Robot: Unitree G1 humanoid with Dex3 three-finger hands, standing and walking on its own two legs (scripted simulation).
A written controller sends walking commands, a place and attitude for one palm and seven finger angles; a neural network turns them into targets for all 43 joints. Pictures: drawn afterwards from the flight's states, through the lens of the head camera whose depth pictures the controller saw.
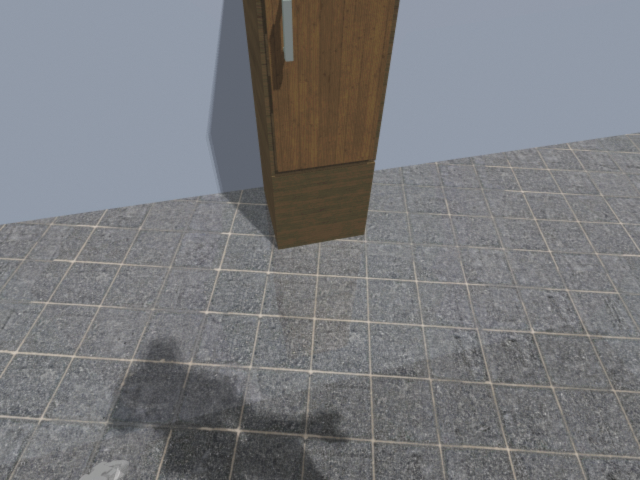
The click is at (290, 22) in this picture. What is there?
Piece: cupboard door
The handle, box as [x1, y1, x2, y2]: [282, 0, 293, 61]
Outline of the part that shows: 282,0 284,41 283,50 284,58 287,61 293,60 291,0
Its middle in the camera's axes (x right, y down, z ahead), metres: -0.09 -0.53 +0.97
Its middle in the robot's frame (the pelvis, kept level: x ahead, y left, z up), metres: +1.09 +0.15 +0.12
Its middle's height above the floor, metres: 0.89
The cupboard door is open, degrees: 0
